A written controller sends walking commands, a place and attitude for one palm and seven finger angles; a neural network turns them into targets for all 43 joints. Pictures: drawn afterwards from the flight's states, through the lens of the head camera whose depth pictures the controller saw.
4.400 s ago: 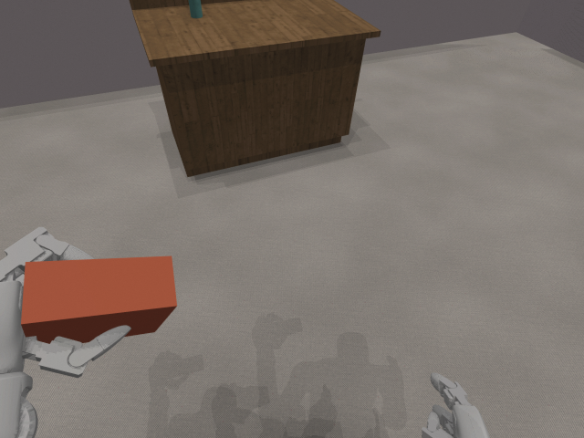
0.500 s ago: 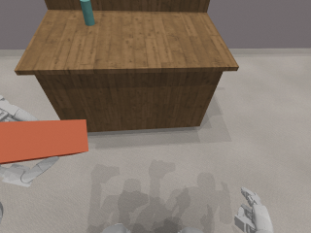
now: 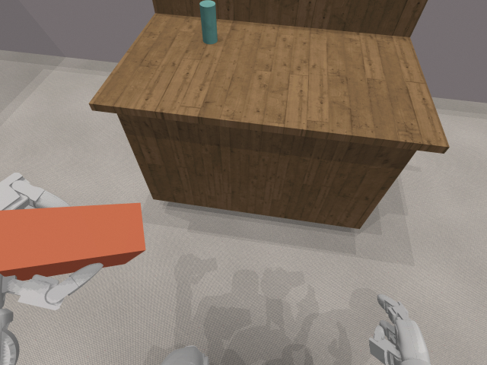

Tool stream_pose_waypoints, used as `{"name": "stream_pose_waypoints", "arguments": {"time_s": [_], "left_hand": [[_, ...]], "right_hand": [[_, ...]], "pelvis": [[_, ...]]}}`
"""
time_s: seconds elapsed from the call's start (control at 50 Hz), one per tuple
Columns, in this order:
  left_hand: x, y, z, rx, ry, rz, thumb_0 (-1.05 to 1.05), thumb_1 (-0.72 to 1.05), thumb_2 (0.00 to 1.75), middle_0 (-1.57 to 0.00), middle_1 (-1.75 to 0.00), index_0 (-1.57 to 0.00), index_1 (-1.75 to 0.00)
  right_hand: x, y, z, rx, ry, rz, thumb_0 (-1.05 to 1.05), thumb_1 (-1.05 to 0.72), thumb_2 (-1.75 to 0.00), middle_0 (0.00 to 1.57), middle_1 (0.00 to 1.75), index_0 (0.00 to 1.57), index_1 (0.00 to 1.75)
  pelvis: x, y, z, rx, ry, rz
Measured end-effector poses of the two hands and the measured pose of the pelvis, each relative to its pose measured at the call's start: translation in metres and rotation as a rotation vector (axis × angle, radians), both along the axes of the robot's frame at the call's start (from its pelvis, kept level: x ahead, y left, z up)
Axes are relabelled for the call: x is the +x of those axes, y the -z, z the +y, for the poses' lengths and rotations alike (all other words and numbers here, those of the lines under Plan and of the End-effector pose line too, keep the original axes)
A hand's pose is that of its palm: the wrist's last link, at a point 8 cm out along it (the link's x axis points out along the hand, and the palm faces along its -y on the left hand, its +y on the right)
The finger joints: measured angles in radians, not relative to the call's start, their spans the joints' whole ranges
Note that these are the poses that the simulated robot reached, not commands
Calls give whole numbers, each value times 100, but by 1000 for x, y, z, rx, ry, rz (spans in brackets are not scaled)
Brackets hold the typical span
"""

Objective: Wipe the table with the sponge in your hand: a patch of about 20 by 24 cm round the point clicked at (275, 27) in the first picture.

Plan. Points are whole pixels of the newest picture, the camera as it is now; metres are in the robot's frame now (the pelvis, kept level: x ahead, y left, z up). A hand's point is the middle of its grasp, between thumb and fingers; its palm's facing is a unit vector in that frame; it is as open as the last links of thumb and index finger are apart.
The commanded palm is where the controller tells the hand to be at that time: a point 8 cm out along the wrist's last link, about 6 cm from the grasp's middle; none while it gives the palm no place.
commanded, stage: turn to face it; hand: left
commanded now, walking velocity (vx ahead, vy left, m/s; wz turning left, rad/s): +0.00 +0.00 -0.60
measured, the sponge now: (95, 240) +0.23 +0.19 +0.15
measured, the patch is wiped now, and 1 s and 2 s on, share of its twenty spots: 0.00 0.00 0.00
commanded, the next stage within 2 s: take the last steps up to it in 0.98 s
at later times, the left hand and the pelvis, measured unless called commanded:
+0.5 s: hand (143, 223) +0.25 +0.14 +0.16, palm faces +0.18 -0.86 -0.47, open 9.6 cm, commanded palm +0.21 +0.20 +0.18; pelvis -0.02 -0.04 -0.01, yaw -14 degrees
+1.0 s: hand (152, 271) +0.20 +0.11 +0.17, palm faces +0.03 -0.90 -0.44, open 9.6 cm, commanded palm +0.17 +0.16 +0.18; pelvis -0.09 -0.03 +0.00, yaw -25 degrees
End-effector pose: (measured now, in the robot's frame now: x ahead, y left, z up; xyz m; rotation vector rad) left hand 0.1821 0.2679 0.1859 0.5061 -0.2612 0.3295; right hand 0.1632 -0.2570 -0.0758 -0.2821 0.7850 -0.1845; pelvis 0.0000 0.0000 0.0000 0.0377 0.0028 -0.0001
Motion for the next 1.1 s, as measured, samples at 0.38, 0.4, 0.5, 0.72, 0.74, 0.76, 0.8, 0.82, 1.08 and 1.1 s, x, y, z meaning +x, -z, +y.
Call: {"name": "stream_pose_waypoints", "arguments": {"time_s": [0.38,0.4,0.5,0.72,0.74,0.76,0.8,0.82,1.08,1.1], "left_hand": [[36,-2,-46,63,136,-11,-1,-45,99,-81,-134,-80,-133],[38,0,-53,70,145,-3,-1,-45,99,-81,-134,-80,-133],[43,6,-84,34,200,46,-1,-45,99,-81,-134,-80,-133],[31,-12,-113,62,370,-6,-1,-45,99,-81,-134,-80,-133],[29,-12,-113,56,374,-11,-1,-45,99,-81,-134,-80,-133],[27,-11,-112,49,378,-16,-1,-45,99,-81,-134,-80,-133],[21,-7,-109,31,385,-21,-1,-45,99,-81,-134,-80,-133],[18,-5,-108,20,391,-24,-1,-45,99,-81,-134,-80,-133],[-18,5,-126,25,400,-9,-1,-45,99,-81,-134,-80,-133],[-19,6,-134,34,412,-20,-1,-45,99,-81,-134,-80,-133]], "right_hand": [[-3,12,28,223,5,-146,1,-90,-90,21,30,20,30],[-9,18,20,226,19,-132,1,-90,-90,21,30,20,30],[-56,30,-24,184,143,-28,2,-90,-90,21,30,20,30],[-163,4,-84,45,384,26,2,-91,-90,20,30,19,30],[-170,2,-84,38,392,25,2,-91,-90,20,30,19,30],[-176,0,-84,31,398,25,2,-91,-90,20,30,19,30],[-187,-3,-81,21,405,22,2,-91,-90,20,30,19,30],[-192,-4,-78,17,407,18,2,-91,-90,20,30,19,30],[-231,20,-26,179,401,-77,2,-90,-90,20,30,20,30],[-235,26,-27,191,396,-82,2,-90,-90,20,30,20,30]], "pelvis": [[2,12,-24,-39,162,-19],[-1,14,-28,-46,168,-24],[-16,10,-38,-12,238,-15],[-48,0,-41,16,346,18],[-51,0,-40,18,354,21],[-55,0,-38,19,361,24],[-62,0,-34,18,372,29],[-65,1,-32,14,376,30],[-110,8,-37,-54,469,-3],[-116,12,-41,-56,479,-8]]}}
